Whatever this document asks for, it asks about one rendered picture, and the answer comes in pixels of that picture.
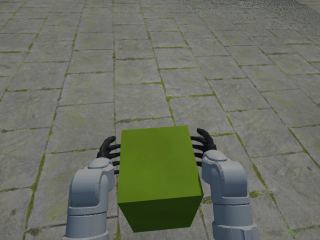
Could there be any robot right hand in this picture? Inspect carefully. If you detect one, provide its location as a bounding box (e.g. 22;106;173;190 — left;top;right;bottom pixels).
190;128;217;167

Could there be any robot left hand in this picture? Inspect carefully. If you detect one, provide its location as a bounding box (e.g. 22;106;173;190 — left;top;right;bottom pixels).
96;136;121;175

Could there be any robot right forearm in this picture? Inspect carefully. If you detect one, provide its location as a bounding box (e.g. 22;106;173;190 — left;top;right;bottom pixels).
201;149;260;240

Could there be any carton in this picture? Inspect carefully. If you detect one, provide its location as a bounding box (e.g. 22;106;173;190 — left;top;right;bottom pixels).
117;125;204;233

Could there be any robot left forearm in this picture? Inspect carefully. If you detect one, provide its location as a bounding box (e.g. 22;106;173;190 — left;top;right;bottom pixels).
61;157;115;240

